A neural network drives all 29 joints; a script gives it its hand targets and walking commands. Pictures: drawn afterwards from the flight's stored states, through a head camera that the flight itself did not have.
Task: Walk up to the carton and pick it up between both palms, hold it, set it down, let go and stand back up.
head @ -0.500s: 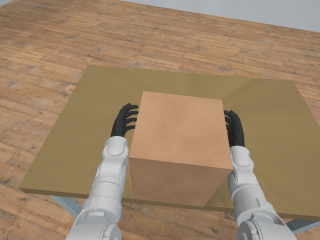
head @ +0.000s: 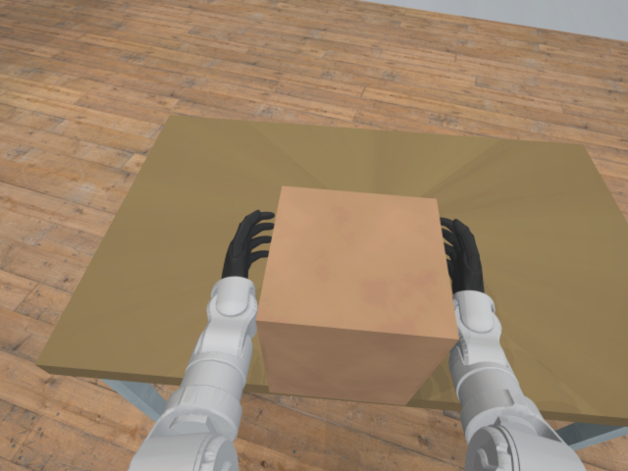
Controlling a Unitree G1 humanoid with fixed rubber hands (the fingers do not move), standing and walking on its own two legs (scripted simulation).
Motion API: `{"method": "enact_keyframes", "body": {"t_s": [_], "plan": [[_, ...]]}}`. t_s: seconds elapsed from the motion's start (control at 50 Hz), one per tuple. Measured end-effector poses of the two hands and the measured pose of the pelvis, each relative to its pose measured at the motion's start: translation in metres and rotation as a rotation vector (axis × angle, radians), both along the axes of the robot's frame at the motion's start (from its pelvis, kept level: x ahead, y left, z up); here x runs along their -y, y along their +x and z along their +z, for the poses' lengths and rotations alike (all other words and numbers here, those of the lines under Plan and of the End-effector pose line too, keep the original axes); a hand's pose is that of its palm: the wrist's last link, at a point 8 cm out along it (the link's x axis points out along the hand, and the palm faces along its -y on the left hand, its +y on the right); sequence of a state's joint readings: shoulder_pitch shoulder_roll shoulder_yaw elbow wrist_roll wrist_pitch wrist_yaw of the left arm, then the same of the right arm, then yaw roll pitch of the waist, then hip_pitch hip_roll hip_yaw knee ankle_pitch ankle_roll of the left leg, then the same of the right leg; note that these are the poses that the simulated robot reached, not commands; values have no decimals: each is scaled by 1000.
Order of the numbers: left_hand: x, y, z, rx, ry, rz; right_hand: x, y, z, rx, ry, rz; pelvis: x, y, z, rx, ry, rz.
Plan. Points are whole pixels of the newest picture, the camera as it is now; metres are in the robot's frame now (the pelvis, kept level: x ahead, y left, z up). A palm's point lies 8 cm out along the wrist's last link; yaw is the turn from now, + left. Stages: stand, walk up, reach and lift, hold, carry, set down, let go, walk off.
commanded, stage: set down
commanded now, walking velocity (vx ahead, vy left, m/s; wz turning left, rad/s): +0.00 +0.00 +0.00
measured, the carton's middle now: (347, 302) +0.36 -0.04 -0.02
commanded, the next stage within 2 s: none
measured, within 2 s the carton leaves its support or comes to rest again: rests again in 0.38 s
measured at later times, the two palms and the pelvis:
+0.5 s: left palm (242, 277) +0.38 +0.11 +0.01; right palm (458, 285) +0.37 -0.19 +0.02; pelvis +0.00 +0.00 +0.00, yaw +0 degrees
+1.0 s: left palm (242, 278) +0.38 +0.11 +0.01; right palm (458, 286) +0.37 -0.19 +0.01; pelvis +0.00 +0.00 +0.00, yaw +0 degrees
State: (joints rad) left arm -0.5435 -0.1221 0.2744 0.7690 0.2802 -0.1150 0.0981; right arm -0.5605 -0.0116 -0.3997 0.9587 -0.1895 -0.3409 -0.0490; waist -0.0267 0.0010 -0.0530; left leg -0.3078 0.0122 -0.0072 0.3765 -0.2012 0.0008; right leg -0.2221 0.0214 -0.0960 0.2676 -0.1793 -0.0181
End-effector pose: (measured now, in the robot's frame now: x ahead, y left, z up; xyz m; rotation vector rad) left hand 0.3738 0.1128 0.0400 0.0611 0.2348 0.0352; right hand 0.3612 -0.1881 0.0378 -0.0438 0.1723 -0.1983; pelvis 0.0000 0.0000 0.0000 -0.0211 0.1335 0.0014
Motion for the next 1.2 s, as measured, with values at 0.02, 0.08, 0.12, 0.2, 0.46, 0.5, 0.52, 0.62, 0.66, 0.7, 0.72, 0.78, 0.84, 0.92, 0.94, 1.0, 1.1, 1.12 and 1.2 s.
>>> {"method": "enact_keyframes", "body": {"t_s": [0.02, 0.08, 0.12, 0.2, 0.46, 0.5, 0.52, 0.62, 0.66, 0.7, 0.72, 0.78, 0.84, 0.92, 0.94, 1.0, 1.1, 1.12, 1.2], "plan": [[0, 0, -1, -1, 0, 0, 0, 0, -1, -1, 0, 0, 0, 0, 0, -3, 0, 0], [0, 0, -4, -3, -1, 1, 0, 0, -3, -3, 0, 1, 0, 0, 0, -10, 0, 0], [0, 0, -6, -5, -2, 3, 0, 0, -4, -5, -2, 3, 0, 0, 0, -16, 0, -1], [0, -1, -10, -9, -4, 5, 0, 1, -7, -10, -6, 7, 0, 0, 0, -27, 0, -1], [0, 2, -24, -19, -2, 9, 0, 5, -19, -22, -9, 12, 0, 3, -1, -68, -1, -2], [0, 3, -25, -16, -1, 9, 0, 5, -20, -19, -9, 11, 0, 4, -1, -75, -1, -3], [0, 3, -25, -12, 0, 9, 0, 6, -21, -15, -10, 11, 0, 4, -1, -80, -1, -3], [0, 4, -26, -5, -1, 11, 0, 7, -22, -9, -11, 11, 0, 5, -1, -87, -1, -3], [0, 4, -26, -3, -2, 11, 0, 6, -22, -7, -11, 11, 0, 5, -1, -88, -1, -3], [0, 3, -27, -1, -3, 11, 0, 6, -22, -6, -11, 11, 0, 5, -2, -88, -1, -3], [0, 3, -27, 0, -2, 11, 0, 6, -22, -5, -12, 12, 0, 5, -2, -88, -1, -3], [0, 3, -27, 2, -1, 10, 0, 6, -22, -3, -14, 12, 0, 4, -2, -88, -1, -3], [0, 3, -27, 3, -1, 9, 0, 5, -23, -3, -16, 12, 0, 4, -2, -88, -1, -3], [0, 3, -27, 5, 1, 8, 0, 5, -23, -4, -15, 12, 0, 4, -2, -89, -1, -4], [0, 3, -27, 5, 2, 8, 0, 5, -23, -3, -14, 12, 0, 4, -2, -89, -1, -4], [0, 3, -27, 6, 3, 7, 0, 5, -23, -3, -12, 12, 0, 3, -2, -89, 0, -4], [0, 3, -27, 9, 5, 6, 1, 5, -24, -4, -10, 12, 0, 3, -2, -92, 0, -4], [0, 3, -27, 10, 5, 6, 1, 5, -24, -4, -9, 11, 1, 3, -2, -92, 0, -4], [1, 3, -27, 12, 7, 5, 1, 5, -25, -4, -5, 11, 1, 2, -2, -94, 1, -4]]}}
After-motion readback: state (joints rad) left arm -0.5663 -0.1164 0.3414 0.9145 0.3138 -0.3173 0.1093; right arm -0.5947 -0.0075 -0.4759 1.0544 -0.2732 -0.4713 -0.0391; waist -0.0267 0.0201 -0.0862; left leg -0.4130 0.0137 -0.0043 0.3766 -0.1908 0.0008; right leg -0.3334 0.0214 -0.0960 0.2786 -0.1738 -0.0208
